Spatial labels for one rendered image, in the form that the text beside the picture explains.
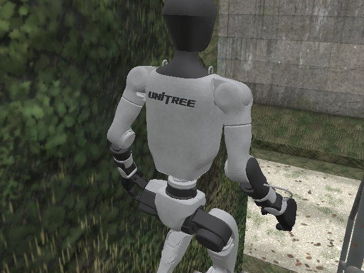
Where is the robot right forearm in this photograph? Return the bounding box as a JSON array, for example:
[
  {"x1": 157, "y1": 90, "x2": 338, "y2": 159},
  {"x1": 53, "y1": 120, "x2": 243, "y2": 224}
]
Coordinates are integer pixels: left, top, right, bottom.
[{"x1": 240, "y1": 158, "x2": 287, "y2": 216}]

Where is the right robot thigh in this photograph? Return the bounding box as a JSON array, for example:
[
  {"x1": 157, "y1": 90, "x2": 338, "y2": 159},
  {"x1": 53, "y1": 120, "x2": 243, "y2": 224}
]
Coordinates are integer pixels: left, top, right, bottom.
[{"x1": 192, "y1": 208, "x2": 239, "y2": 273}]

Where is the robot left upper arm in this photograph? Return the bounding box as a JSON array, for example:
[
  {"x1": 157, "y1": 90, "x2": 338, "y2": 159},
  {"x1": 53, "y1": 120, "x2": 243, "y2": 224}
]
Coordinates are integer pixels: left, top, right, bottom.
[{"x1": 107, "y1": 66, "x2": 159, "y2": 148}]

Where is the robot left forearm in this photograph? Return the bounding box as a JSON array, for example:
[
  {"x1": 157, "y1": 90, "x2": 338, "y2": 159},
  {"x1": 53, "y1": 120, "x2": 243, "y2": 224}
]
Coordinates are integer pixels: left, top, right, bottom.
[{"x1": 107, "y1": 139, "x2": 137, "y2": 179}]

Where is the right robot hand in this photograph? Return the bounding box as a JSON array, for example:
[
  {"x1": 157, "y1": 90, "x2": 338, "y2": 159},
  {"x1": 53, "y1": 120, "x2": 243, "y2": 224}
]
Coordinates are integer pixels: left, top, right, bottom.
[{"x1": 261, "y1": 197, "x2": 297, "y2": 231}]

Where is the robot left shin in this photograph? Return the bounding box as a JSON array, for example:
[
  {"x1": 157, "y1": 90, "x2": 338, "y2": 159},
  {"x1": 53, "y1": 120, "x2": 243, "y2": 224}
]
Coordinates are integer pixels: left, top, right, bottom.
[{"x1": 157, "y1": 229, "x2": 193, "y2": 273}]

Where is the robot right upper arm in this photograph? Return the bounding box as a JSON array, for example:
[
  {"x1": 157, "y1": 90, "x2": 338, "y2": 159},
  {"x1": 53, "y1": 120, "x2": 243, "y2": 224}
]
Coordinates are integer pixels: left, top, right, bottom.
[{"x1": 213, "y1": 76, "x2": 254, "y2": 183}]

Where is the left robot hand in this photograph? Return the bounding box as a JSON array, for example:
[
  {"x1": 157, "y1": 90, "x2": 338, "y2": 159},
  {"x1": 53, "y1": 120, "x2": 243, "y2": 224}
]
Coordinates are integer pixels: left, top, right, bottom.
[{"x1": 120, "y1": 168, "x2": 148, "y2": 203}]

